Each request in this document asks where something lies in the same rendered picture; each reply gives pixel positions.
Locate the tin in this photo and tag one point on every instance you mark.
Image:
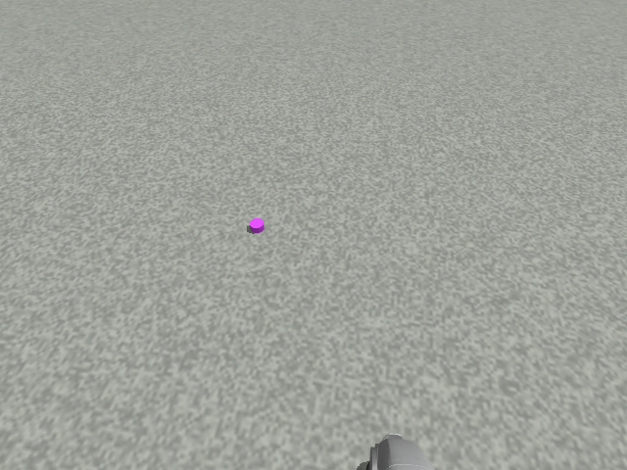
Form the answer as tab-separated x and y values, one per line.
257	225

